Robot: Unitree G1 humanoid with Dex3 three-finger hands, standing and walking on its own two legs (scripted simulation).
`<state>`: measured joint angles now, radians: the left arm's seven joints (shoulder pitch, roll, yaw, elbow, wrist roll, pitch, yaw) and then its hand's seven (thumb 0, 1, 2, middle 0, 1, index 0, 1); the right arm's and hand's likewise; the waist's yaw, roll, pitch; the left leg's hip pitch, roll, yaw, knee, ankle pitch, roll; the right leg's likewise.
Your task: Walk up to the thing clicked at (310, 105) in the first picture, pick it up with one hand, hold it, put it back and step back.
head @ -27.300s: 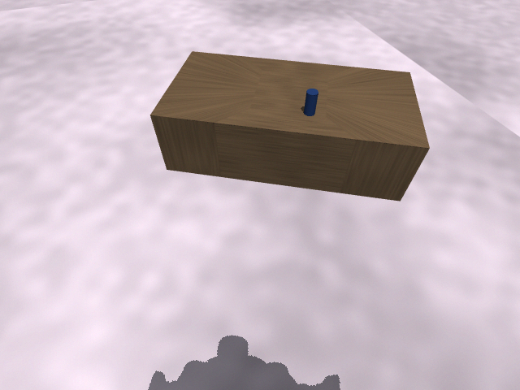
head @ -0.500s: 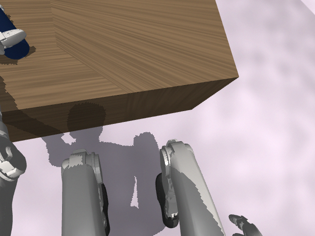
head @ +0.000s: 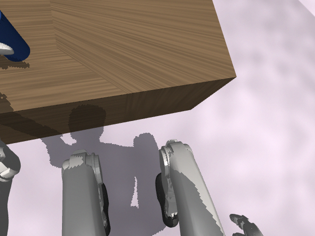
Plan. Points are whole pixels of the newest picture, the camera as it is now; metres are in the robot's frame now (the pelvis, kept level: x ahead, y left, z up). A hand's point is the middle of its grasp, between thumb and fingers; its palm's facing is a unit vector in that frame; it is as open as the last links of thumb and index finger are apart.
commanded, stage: withdraw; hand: left
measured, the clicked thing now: (2, 35) +0.55 +0.27 -0.01
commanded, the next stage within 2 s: rise in 0.10 s
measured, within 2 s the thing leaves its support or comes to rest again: neither
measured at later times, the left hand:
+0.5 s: hand out of the picture +0.50 +0.39 +0.16, palm faces +0.44 -0.84 -0.31, open 17.2 cm
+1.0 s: hand out of the picture +0.34 +0.29 +0.20, palm faces +0.29 -0.89 -0.34, open 17.0 cm
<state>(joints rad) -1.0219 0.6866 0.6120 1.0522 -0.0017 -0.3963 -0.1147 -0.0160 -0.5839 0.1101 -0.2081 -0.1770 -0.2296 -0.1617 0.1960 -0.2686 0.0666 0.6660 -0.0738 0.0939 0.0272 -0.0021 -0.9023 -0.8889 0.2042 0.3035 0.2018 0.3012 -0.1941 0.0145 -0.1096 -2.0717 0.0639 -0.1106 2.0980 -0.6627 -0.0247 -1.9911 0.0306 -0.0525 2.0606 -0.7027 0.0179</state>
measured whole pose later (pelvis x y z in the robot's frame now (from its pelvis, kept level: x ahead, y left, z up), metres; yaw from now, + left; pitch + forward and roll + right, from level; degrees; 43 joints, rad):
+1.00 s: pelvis +0.07 +0.01 +0.29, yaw +5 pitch +14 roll -3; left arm -0.10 0.32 0.20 0.66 0.00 0.05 0.14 -0.01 -0.45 0.11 -0.07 -0.07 -0.07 -0.06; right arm 0.28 -0.22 0.02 0.58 0.05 0.06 -0.09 0.00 -0.90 -0.90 0.20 0.30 0.20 0.30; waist -0.07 0.01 -0.12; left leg -0.79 0.06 -0.02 0.99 -0.45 -0.01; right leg -0.71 0.01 -0.03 0.92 -0.45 0.02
